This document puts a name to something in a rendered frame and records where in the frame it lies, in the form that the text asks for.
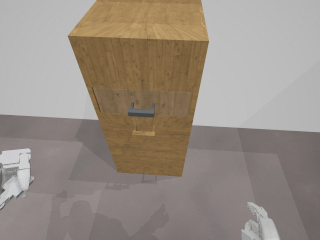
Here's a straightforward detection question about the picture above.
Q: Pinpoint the cabinet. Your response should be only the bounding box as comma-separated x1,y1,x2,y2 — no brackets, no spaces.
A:
68,0,209,177

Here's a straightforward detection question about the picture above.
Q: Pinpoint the handle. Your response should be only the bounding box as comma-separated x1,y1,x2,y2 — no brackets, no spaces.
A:
128,102,155,118
132,130,155,139

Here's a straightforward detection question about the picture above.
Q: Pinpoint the robot left hand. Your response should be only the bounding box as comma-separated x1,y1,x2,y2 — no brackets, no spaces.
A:
0,148,34,211

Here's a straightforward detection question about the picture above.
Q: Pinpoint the drawer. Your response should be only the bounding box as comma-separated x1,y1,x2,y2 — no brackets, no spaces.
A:
93,87,192,117

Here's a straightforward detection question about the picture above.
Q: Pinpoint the robot right hand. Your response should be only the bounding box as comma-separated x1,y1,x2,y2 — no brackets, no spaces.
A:
241,202,281,240

